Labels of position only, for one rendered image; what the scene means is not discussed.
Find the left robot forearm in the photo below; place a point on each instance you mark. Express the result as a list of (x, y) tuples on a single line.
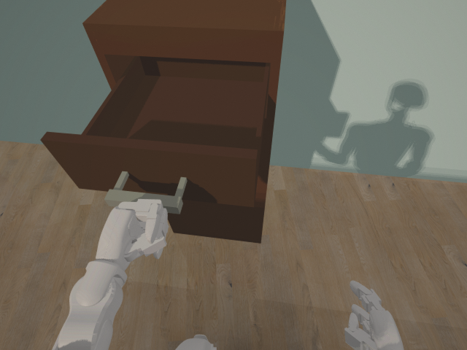
[(94, 301)]

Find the handle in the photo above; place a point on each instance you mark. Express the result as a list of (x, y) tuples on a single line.
[(173, 204)]

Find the robot left shin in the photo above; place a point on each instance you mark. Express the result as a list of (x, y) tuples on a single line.
[(201, 336)]

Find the right robot hand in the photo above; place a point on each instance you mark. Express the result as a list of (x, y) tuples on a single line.
[(379, 329)]

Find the drawer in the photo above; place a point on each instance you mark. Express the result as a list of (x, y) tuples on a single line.
[(168, 118)]

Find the left robot hand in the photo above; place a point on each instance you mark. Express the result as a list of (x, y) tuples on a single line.
[(122, 227)]

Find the cabinet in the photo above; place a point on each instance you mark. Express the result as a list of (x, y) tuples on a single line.
[(223, 30)]

